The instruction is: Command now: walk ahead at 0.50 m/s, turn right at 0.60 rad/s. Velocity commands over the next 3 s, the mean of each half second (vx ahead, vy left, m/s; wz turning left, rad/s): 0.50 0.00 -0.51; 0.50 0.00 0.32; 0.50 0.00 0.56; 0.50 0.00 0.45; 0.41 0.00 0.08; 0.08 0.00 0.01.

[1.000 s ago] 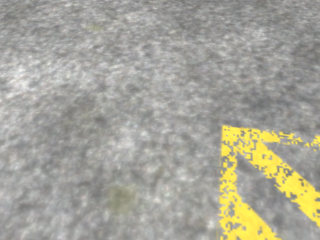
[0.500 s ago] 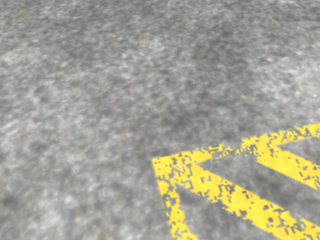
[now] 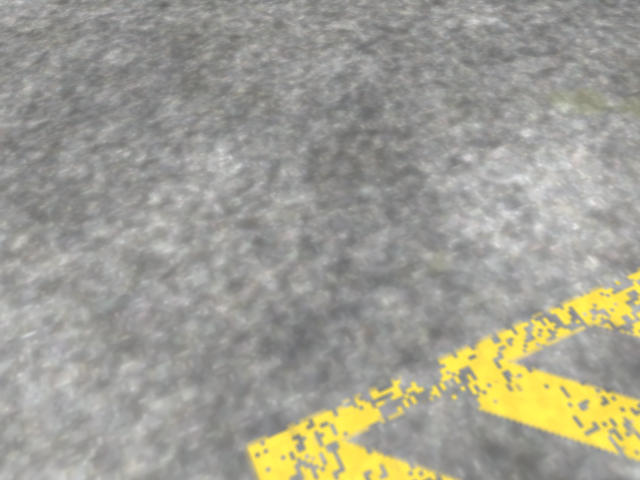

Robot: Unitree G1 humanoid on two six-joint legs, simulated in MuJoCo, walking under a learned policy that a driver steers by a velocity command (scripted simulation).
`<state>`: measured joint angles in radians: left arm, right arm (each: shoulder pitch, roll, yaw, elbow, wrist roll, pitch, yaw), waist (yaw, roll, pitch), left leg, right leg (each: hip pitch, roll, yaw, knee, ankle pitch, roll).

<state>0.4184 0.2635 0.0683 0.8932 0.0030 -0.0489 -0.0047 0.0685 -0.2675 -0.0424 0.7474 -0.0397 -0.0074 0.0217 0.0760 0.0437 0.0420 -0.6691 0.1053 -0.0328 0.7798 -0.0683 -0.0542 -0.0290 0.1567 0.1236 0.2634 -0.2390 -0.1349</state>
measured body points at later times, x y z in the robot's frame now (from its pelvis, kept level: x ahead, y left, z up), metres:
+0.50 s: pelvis +0.28 +0.02 +0.00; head +0.31 +0.02 +0.45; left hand +0.51 +0.22 -0.11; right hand +0.20 -0.23 -0.13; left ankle +0.25 +0.13 -0.74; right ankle +0.36 -0.14 -0.69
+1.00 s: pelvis +0.51 -0.06 +0.00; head +0.54 -0.07 +0.45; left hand +0.52 +0.21 -0.13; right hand +0.65 -0.32 -0.12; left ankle +0.65 +0.07 -0.69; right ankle +0.43 -0.14 -0.74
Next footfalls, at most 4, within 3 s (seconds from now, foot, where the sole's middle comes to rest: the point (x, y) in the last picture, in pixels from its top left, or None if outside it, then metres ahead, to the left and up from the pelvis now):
0.16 left None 0.29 0.13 -0.78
0.64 right None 0.47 -0.15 -0.78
1.16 left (356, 348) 0.76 0.04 -0.78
1.68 right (393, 235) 1.10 -0.04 -0.78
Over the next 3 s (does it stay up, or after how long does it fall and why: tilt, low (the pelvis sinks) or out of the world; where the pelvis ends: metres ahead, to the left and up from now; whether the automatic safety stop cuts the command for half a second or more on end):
stays up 1.30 0.24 0.00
